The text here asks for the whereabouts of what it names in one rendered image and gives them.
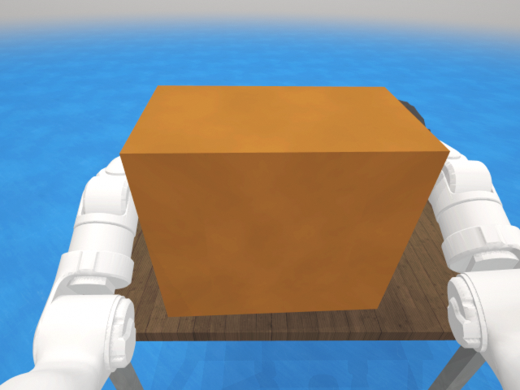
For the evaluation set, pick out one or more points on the robot right hand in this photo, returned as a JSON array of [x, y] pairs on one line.
[[413, 111]]

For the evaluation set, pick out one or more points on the carton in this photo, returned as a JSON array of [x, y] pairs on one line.
[[277, 199]]

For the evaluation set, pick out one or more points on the table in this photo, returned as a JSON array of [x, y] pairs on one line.
[[414, 307]]

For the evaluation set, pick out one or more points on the robot left upper arm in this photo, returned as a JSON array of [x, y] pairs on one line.
[[83, 338]]

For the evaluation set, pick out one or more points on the right robot forearm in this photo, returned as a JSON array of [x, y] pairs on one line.
[[477, 233]]

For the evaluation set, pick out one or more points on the left robot forearm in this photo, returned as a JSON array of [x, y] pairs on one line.
[[99, 257]]

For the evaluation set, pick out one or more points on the robot right upper arm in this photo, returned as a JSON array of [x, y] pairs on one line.
[[484, 315]]

